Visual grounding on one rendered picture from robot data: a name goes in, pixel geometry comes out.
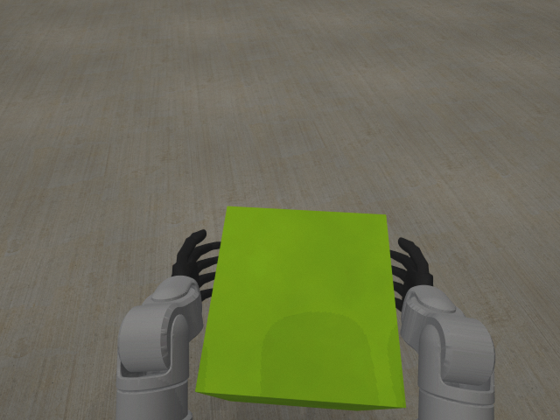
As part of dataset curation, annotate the left robot hand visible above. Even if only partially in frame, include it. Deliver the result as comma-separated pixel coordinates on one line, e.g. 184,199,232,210
171,229,221,301

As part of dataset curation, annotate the right robot hand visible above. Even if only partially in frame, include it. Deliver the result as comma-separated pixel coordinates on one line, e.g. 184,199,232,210
390,237,433,312

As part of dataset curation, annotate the left robot forearm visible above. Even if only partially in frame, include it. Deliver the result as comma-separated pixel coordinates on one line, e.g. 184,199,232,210
115,276,204,420

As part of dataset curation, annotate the right robot forearm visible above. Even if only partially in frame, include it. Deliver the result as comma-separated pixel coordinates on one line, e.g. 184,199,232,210
400,285,495,420

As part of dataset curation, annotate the carton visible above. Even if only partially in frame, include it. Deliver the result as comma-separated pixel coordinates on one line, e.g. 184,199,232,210
195,206,406,411

